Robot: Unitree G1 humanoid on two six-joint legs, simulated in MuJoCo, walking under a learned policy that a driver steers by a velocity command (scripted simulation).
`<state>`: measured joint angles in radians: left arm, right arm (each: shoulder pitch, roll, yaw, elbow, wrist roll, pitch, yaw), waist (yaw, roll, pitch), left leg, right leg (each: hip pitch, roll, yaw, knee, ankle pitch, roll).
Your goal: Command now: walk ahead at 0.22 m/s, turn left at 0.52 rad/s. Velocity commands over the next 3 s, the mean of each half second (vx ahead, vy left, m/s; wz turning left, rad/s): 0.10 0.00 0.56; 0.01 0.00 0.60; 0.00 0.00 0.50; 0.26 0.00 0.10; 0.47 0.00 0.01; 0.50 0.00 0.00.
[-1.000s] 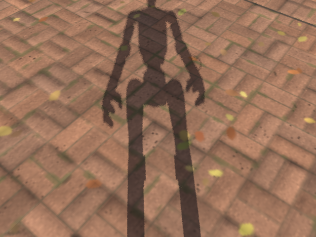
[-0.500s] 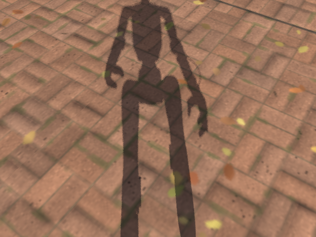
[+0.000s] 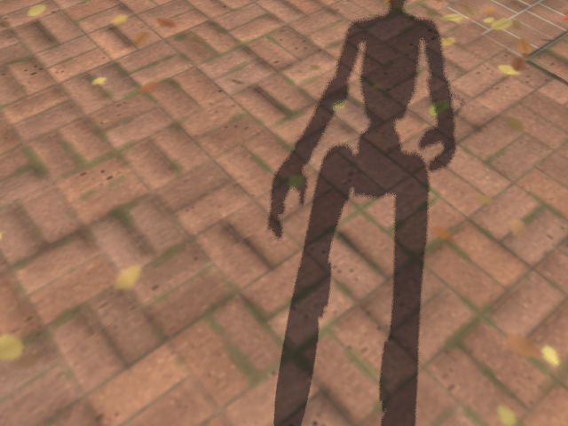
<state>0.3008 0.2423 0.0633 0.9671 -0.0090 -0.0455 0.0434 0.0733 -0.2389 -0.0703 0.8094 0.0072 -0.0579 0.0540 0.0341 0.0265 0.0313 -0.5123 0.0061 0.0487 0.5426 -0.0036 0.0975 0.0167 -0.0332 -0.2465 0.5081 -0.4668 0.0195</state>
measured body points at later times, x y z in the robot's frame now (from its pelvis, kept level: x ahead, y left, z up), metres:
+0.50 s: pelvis +0.12 -0.02 +0.01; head +0.15 -0.01 +0.46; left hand +0.19 +0.29 -0.09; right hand +0.35 -0.25 -0.08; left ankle +0.13 +0.08 -0.72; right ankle +0.19 -0.14 -0.72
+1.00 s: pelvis +0.11 +0.01 +0.01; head +0.12 +0.05 +0.46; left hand +0.05 +0.33 -0.10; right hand +0.41 -0.12 -0.06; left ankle +0.06 +0.09 -0.72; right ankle +0.17 -0.14 -0.67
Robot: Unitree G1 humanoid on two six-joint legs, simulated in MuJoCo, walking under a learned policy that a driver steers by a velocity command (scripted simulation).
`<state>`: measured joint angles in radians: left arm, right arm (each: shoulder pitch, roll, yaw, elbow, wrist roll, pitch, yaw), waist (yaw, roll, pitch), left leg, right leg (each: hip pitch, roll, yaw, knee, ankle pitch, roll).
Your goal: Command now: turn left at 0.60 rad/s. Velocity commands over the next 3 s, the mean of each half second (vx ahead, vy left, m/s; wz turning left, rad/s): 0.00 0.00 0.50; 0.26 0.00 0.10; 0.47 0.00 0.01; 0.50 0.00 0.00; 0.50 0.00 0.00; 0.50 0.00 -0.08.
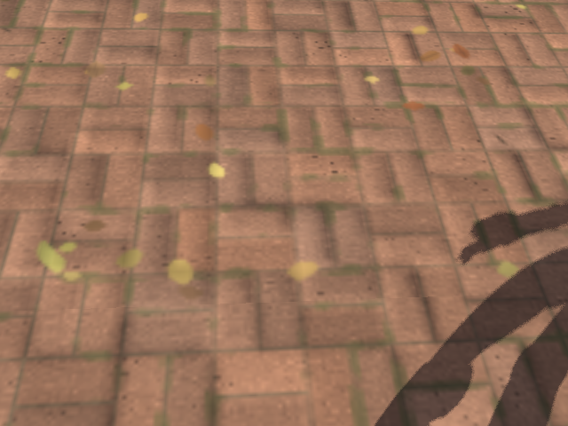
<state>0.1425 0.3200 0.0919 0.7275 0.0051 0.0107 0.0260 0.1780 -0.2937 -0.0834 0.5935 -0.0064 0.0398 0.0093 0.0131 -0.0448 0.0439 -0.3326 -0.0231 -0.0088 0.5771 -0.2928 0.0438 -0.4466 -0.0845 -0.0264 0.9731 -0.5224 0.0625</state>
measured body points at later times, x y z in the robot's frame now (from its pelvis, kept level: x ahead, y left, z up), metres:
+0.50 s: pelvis +0.01 -0.02 +0.00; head +0.04 -0.03 +0.45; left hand +0.09 +0.29 -0.08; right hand +0.24 -0.24 -0.09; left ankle -0.02 +0.10 -0.70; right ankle +0.04 -0.13 -0.73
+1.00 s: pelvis +0.08 +0.02 +0.01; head +0.10 +0.04 +0.46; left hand +0.19 +0.32 -0.08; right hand +0.16 -0.25 -0.10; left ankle -0.05 +0.11 -0.73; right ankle +0.23 -0.09 -0.68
